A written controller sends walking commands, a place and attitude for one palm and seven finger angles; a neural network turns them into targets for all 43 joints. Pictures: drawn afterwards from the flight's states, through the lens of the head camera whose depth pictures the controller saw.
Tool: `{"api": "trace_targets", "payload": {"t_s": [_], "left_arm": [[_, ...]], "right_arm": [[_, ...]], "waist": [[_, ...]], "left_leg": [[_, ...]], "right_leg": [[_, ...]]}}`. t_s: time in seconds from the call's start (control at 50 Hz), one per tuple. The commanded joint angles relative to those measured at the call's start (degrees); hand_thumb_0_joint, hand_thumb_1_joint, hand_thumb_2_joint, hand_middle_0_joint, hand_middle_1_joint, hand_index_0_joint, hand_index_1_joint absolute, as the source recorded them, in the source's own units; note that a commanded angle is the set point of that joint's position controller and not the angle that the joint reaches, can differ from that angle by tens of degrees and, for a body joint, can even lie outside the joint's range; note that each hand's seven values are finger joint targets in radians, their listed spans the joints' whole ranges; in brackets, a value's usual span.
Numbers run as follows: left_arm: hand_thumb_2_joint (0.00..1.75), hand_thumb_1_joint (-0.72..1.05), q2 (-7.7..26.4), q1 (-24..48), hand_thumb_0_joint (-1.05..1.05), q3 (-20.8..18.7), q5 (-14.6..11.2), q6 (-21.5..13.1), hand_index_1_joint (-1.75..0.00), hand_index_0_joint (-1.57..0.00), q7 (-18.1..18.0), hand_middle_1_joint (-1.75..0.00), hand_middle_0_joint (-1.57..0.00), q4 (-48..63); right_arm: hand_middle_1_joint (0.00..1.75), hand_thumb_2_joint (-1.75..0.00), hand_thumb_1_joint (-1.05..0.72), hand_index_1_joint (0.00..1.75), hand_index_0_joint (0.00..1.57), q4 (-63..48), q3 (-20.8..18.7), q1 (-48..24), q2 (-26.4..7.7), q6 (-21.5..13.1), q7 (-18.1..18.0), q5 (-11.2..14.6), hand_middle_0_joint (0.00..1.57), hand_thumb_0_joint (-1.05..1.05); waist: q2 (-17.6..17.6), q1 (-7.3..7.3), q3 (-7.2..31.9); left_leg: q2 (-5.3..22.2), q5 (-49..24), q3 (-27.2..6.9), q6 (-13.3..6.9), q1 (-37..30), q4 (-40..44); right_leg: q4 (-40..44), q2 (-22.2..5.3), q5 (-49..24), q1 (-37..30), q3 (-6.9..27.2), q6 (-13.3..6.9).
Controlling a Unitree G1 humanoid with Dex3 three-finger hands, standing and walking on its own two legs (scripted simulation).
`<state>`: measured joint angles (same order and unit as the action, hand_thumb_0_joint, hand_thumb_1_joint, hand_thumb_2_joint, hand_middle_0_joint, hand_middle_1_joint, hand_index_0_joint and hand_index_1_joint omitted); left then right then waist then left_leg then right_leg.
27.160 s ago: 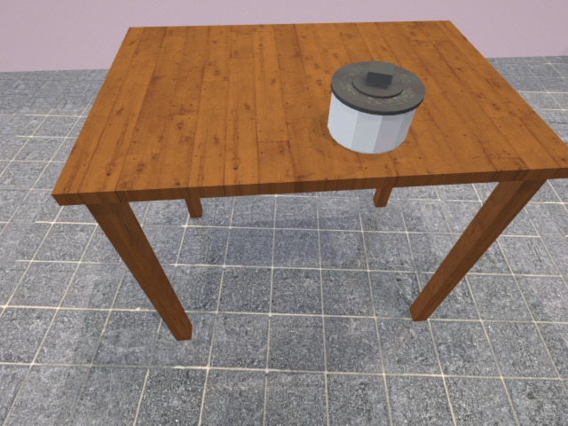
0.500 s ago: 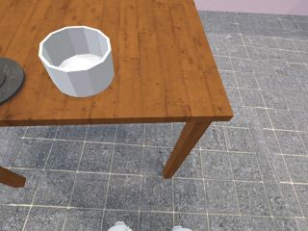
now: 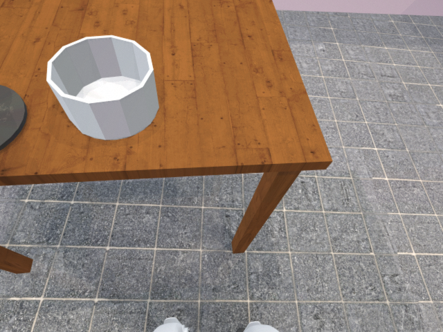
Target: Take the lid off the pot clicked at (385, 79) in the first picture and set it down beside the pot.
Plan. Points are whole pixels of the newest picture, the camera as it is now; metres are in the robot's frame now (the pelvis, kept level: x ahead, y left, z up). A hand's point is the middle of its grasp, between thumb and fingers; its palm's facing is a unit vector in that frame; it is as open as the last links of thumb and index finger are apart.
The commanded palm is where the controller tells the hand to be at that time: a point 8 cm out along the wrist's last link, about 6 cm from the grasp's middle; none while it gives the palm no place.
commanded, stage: open the fingers wide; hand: left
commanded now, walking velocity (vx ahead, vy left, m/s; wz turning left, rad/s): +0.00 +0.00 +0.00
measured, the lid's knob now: out of the picture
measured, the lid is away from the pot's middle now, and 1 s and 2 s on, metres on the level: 0.23 0.23 0.23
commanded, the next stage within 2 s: raise the empty hand in 0.16 s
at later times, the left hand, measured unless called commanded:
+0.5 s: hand out of the picture +0.46 +0.40 +0.15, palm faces -0.37 -0.17 -0.91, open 11.0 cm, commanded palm +0.50 +0.39 +0.22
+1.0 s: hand out of the picture +0.46 +0.40 +0.20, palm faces -0.33 -0.17 -0.93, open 11.0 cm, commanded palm +0.49 +0.39 +0.28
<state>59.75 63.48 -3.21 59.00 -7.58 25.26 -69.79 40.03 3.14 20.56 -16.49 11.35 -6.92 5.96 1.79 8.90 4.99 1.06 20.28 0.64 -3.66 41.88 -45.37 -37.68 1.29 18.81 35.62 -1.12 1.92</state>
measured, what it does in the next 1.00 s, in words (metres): stands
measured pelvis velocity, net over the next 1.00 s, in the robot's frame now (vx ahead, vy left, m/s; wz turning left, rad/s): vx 0.01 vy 0.00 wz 0.01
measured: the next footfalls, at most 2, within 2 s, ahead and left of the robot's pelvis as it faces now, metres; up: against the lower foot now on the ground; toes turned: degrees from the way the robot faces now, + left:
none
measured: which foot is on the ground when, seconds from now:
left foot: down 0.00-1.00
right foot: down 0.00-1.00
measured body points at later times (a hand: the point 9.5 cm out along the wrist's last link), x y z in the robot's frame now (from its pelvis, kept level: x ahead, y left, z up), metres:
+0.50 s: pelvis +0.00 +0.01 +0.00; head +0.10 +0.04 +0.44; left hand +0.48 +0.40 +0.20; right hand +0.01 -0.27 -0.11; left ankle +0.01 +0.07 -0.71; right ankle -0.01 -0.15 -0.71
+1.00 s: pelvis +0.01 +0.00 +0.01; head +0.10 +0.02 +0.45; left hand +0.47 +0.40 +0.25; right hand +0.02 -0.28 -0.11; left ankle +0.01 +0.07 -0.71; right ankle -0.01 -0.15 -0.71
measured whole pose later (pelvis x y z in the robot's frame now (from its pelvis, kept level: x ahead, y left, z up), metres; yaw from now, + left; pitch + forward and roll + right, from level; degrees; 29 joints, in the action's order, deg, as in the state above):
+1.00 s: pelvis +0.01 +0.00 +0.01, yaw +1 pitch +15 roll -4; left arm 60.0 71.1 1.8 59.4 -2.7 29.0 -68.4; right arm 39.7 3.3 19.7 -16.5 10.9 -6.3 6.4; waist 2.0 8.0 5.0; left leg 0.4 19.2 0.4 -3.6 37.5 -41.5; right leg -33.5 0.9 17.8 31.0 -1.2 1.8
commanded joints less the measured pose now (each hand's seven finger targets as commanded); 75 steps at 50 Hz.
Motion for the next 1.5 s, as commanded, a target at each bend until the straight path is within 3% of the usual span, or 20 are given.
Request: {"api": "trace_targets", "payload": {"t_s": [0.0,0.1,0.24,0.3,0.34,0.4,0.44,0.58,0.64,0.68,0.74,0.8,0.84,0.88,0.96,1.02,1.18,1.24,1.44,1.48], "left_arm": [[0.73,-0.05,18.49,24.22,0.00,-2.79,-0.35,0.31,-0.80,-0.38,-2.27,-0.80,-0.38,11.76],[0.74,-0.05,18.50,23.03,0.00,-2.72,0.05,0.19,-0.79,-0.39,-2.19,-0.79,-0.39,9.05],[0.74,-0.06,18.33,26.59,0.00,-3.05,0.08,-0.49,-0.78,-0.39,-2.33,-0.78,-0.39,15.11],[0.74,-0.06,17.26,27.01,0.00,-2.02,-0.20,0.08,-0.78,-0.39,-1.85,-0.78,-0.39,12.71],[0.74,-0.06,18.19,28.15,0.00,-2.31,0.03,-0.12,-0.78,-0.39,-2.05,-0.78,-0.39,13.72],[0.74,-0.06,17.32,28.25,0.00,-1.30,0.03,0.60,-0.78,-0.39,-1.60,-0.78,-0.39,12.10],[0.74,-0.06,17.29,29.24,0.00,-1.04,0.31,0.66,-0.78,-0.39,-1.57,-0.78,-0.39,13.31],[0.74,-0.06,16.48,29.38,0.00,0.27,0.01,2.26,-0.78,-0.39,-0.35,-0.78,-0.39,11.02],[0.74,-0.06,17.48,31.03,0.00,-0.79,0.35,2.27,-0.78,-0.39,-0.36,-0.78,-0.39,14.91],[0.74,-0.06,16.59,29.35,0.00,0.11,0.16,2.82,-0.78,-0.39,0.22,-0.78,-0.39,10.76],[0.74,-0.06,18.23,31.40,0.00,-0.96,0.29,3.03,-0.78,-0.39,0.25,-0.78,-0.39,14.64],[0.74,-0.06,16.42,29.92,0.00,0.95,0.01,3.95,-0.78,-0.39,0.92,-0.78,-0.39,11.29],[0.74,-0.06,16.39,32.01,0.00,1.20,0.11,4.11,-0.78,-0.39,0.83,-0.78,-0.39,13.47],[0.74,-0.06,15.54,31.53,0.00,2.36,0.12,4.70,-0.78,-0.39,1.12,-0.78,-0.39,10.65],[0.74,-0.06,16.60,36.81,0.00,1.65,0.56,4.92,-0.78,-0.39,1.19,-0.78,-0.39,16.19],[0.74,-0.06,13.26,32.30,0.00,4.07,-0.27,5.33,-0.78,-0.39,1.96,-0.78,-0.39,11.81],[0.74,-0.06,17.94,34.95,0.00,2.49,1.26,6.95,-0.78,-0.39,2.15,-0.78,-0.39,10.30],[0.74,-0.06,17.29,37.15,0.00,3.14,1.20,7.54,-0.78,-0.39,2.27,-0.78,-0.39,12.85],[0.74,-0.06,15.86,38.99,0.00,4.60,1.77,9.46,-0.78,-0.39,3.20,-0.78,-0.39,12.83],[0.74,-0.06,13.73,36.14,0.00,6.48,1.55,10.03,-0.78,-0.39,3.54,-0.78,-0.39,8.01]], "right_arm": [[0.30,-0.90,-0.90,0.30,0.20,-2.87,-3.90,6.60,-11.52,-0.53,-0.55,-0.27,0.20,0.00],[0.30,-0.90,-0.90,0.30,0.20,-3.09,-3.72,7.11,-11.46,-0.65,-0.59,-0.23,0.20,0.00],[0.30,-0.90,-0.90,0.30,0.20,-2.95,-4.32,7.36,-11.36,-0.53,-0.39,-0.83,0.20,0.00],[0.30,-0.90,-0.90,0.30,0.20,-2.99,-4.17,7.17,-11.49,-0.50,-0.40,-0.59,0.20,0.00],[0.30,-0.90,-0.90,0.30,0.20,-2.90,-4.04,7.13,-11.38,-0.63,-0.53,-0.69,0.20,0.00],[0.30,-0.90,-0.90,0.30,0.20,-3.11,-3.79,6.94,-11.31,-0.75,-0.53,-0.39,0.20,0.00],[0.30,-0.90,-0.90,0.30,0.20,-2.96,-3.81,6.84,-11.25,-0.71,-0.51,-0.47,0.20,0.00],[0.30,-0.90,-0.90,0.30,0.20,-3.33,-3.48,6.45,-11.28,-0.59,-0.35,-0.04,0.20,0.00],[0.30,-0.90,-0.90,0.30,0.20,-3.54,-3.82,6.36,-11.03,-0.63,-0.17,-0.30,0.20,0.00],[0.30,-0.90,-0.90,0.30,0.20,-3.41,-3.48,6.42,-11.10,-0.66,-0.17,0.00,0.20,0.00],[0.30,-0.90,-0.90,0.30,0.20,-3.52,-3.77,6.20,-11.10,-0.57,0.02,-0.19,0.20,0.00],[0.30,-0.90,-0.90,0.30,0.20,-3.75,-3.43,5.74,-11.05,-0.51,0.05,0.32,0.20,0.00],[0.30,-0.90,-0.90,0.30,0.20,-3.48,-3.53,5.54,-11.05,-0.58,0.15,0.11,0.20,0.00],[0.30,-0.90,-0.90,0.30,0.20,-3.20,-3.20,5.60,-11.17,-0.79,0.04,0.32,0.20,0.00],[0.30,-0.90,-0.90,0.30,0.20,-3.02,-3.55,5.46,-10.88,-1.43,0.00,0.13,0.20,0.00],[0.30,-0.90,-0.90,0.30,0.20,-3.25,-2.96,4.96,-10.71,-1.70,0.04,0.78,0.20,0.00],[0.30,-0.90,-0.90,0.30,0.20,-3.37,-2.68,4.11,-11.03,-1.60,0.18,0.66,0.20,0.00],[0.30,-0.90,-0.90,0.30,0.20,-3.22,-2.86,3.90,-11.04,-1.54,0.40,0.59,0.20,0.00],[0.30,-0.90,-0.90,0.30,0.20,-2.86,-2.97,4.00,-10.84,-1.94,0.96,0.59,0.20,0.00],[0.30,-0.90,-0.90,0.30,0.20,-2.77,-2.58,3.98,-10.99,-1.91,1.02,0.75,0.20,0.00]], "waist": [[10.94,-0.93,22.62],[9.64,-0.56,21.44],[16.45,-1.47,27.34],[11.74,-0.43,23.87],[14.46,-0.98,26.22],[11.64,-0.53,24.01],[15.01,-0.98,25.61],[9.99,-0.63,22.56],[15.13,-1.74,26.34],[9.67,-0.92,22.39],[13.08,-1.84,26.25],[8.89,-1.05,21.77],[12.75,-1.52,22.38],[9.61,-0.81,19.39],[15.01,-1.24,25.37],[10.31,-1.33,21.43],[7.84,-1.26,21.08],[11.15,-1.52,22.95],[11.08,-1.32,23.35],[7.18,-0.74,17.55]], "left_leg": [[-0.80,-25.78,-2.92,0.75,-26.28,3.88],[-0.93,-25.71,-2.97,0.74,-25.61,3.62],[0.20,-34.92,-4.88,2.51,-33.88,2.74],[-0.21,-28.94,-4.32,1.52,-30.03,3.35],[-0.06,-31.84,-4.68,2.07,-32.14,3.08],[-0.40,-28.52,-4.17,1.40,-29.64,3.68],[-0.01,-32.75,-4.49,2.30,-32.49,3.37],[-0.49,-28.34,-3.51,1.35,-28.62,4.62],[-0.10,-35.25,-4.16,2.38,-33.91,4.33],[-0.47,-31.08,-3.38,1.38,-29.72,4.80],[-0.34,-35.28,-3.72,1.87,-33.05,4.82],[-0.89,-29.52,-2.51,0.72,-28.50,5.86],[-0.47,-31.76,-3.24,1.39,-31.55,6.13],[-0.68,-26.80,-2.83,0.84,-28.67,6.91],[-0.30,-34.58,-3.86,1.37,-35.26,6.54],[-0.67,-31.88,-2.78,0.86,-31.66,7.59],[-1.37,-27.95,-1.40,-0.09,-27.82,8.16],[-0.87,-31.55,-1.86,0.24,-31.18,8.35],[-0.64,-36.66,-2.11,0.25,-34.19,8.69],[-0.94,-30.18,-1.60,0.11,-29.53,9.98]], "right_leg": [[4.01,3.97,-10.11,0.89,-2.81,-2.91],[3.89,4.20,-9.65,1.70,-2.90,-2.87],[3.18,4.40,-8.65,5.17,-3.26,-3.11],[4.04,4.29,-8.35,4.23,-3.12,-2.88],[3.52,4.36,-8.40,4.54,-3.11,-2.98],[4.22,4.25,-8.96,3.04,-3.05,-2.95],[3.86,4.32,-8.87,4.34,-3.16,-3.01],[4.98,4.10,-10.04,0.92,-3.11,-2.80],[4.79,4.23,-10.50,1.48,-3.23,-3.05],[5.44,4.21,-11.21,0.00,-3.19,-2.82],[5.35,4.16,-12.04,-1.05,-3.08,-2.88],[6.39,3.94,-12.57,-2.99,-2.87,-2.75],[6.50,3.95,-11.06,-1.41,-3.09,-2.95],[7.31,3.84,-10.29,-1.98,-3.08,-2.92],[7.32,3.74,-11.90,-2.00,-3.09,-3.11],[7.66,3.65,-12.48,-3.94,-3.35,-3.05],[8.38,3.23,-15.21,-8.95,-2.34,-2.66],[8.66,3.06,-15.40,-8.32,-2.28,-2.69],[9.74,3.04,-16.82,-8.72,-2.44,-2.47],[10.41,3.06,-15.00,-8.65,-2.71,-2.52]]}}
